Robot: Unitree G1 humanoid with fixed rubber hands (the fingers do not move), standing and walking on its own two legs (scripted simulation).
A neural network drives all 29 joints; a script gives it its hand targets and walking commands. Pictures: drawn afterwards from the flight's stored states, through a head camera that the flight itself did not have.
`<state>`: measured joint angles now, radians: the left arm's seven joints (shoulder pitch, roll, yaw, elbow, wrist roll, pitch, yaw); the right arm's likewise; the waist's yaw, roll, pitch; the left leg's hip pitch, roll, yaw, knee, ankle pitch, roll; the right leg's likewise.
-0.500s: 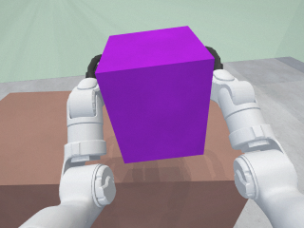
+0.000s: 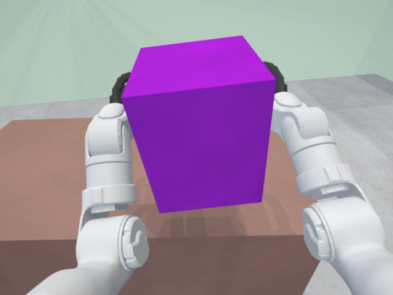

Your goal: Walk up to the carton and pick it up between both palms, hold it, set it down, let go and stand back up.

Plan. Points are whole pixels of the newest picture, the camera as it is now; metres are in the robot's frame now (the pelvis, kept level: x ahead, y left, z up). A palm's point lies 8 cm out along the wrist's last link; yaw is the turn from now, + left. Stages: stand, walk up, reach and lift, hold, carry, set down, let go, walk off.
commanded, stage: hold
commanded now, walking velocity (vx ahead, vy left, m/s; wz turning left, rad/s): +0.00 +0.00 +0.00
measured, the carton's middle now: (200, 124) +0.36 -0.01 +0.24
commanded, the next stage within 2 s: set down in 1.34 s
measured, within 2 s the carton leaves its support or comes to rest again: neither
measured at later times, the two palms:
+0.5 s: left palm (122, 111) +0.37 +0.14 +0.27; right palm (278, 99) +0.36 -0.15 +0.28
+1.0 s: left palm (120, 111) +0.36 +0.14 +0.27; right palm (276, 99) +0.36 -0.15 +0.28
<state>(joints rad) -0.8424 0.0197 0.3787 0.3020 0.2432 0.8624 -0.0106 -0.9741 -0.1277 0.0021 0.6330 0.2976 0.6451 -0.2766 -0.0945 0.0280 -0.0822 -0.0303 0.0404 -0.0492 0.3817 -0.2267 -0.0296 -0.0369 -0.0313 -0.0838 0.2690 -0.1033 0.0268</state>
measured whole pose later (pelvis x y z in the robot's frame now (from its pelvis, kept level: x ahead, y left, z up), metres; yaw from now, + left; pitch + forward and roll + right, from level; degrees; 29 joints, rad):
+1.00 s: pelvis +0.00 +0.00 +0.00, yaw +0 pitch -7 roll -1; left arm -0.85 0.02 0.37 0.31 0.24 0.86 0.00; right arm -0.99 -0.13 0.00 0.66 0.30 0.64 -0.27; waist -0.09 0.02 -0.09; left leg -0.04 0.04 -0.05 0.38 -0.23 -0.03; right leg -0.04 -0.03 -0.08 0.27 -0.10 0.03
